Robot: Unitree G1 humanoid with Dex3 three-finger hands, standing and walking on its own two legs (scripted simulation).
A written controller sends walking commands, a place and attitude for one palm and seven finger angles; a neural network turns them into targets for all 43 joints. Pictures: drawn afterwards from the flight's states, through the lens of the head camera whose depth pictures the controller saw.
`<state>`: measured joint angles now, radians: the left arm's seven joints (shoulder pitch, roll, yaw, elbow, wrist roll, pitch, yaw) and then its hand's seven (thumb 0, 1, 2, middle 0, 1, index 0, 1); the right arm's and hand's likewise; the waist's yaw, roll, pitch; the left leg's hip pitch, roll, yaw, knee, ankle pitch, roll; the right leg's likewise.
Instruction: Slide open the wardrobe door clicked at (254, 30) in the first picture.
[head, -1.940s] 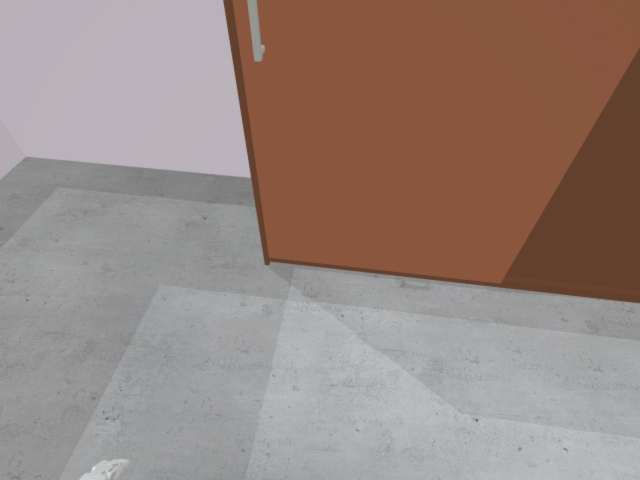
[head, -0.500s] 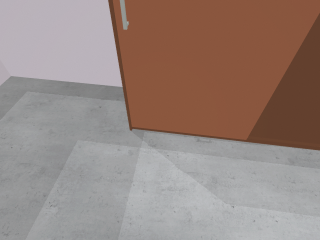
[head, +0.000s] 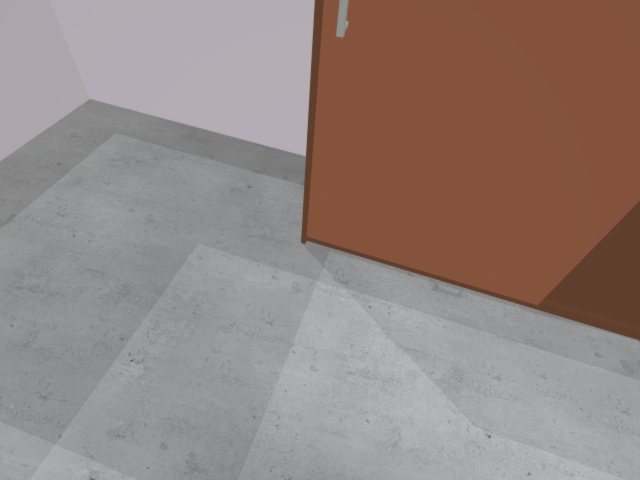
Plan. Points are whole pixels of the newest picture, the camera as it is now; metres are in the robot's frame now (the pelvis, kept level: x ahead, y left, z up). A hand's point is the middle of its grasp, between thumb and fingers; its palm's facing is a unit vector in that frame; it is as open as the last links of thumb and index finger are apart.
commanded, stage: walk to a spot facing it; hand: left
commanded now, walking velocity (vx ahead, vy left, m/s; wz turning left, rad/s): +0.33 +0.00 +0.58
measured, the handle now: out of the picture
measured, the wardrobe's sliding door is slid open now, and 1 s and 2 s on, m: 0.00 0.00 0.00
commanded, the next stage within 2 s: turn to face it in 0.48 s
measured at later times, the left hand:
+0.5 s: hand (180, 418) +0.23 +0.21 -0.15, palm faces +0.14 -0.97 -0.18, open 7.4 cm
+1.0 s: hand (206, 420) +0.23 +0.17 -0.16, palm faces +0.24 -0.95 -0.18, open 7.3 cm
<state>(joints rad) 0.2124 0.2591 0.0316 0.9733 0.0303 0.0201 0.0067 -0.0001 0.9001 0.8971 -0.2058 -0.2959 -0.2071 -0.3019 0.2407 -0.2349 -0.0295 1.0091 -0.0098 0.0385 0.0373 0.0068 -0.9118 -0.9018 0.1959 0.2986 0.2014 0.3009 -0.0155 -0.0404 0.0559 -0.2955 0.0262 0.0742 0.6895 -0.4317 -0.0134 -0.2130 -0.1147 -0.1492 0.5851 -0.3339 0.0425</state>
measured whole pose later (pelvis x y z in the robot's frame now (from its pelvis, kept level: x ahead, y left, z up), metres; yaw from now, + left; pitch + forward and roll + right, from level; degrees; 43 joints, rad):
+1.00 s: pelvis +0.29 +0.01 +0.01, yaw +6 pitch +0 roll -1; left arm 0.36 0.15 0.06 1.06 0.02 0.01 0.01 0.00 0.91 0.90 -0.20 -0.30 -0.20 -0.30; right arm 0.06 -0.16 -0.03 0.95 0.00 0.00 -0.02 0.00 -0.92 -0.90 0.19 0.30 0.20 0.30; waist 0.08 -0.01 0.05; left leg -0.37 0.03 0.04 0.68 -0.33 -0.06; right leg -0.25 0.05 0.00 0.47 -0.22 -0.04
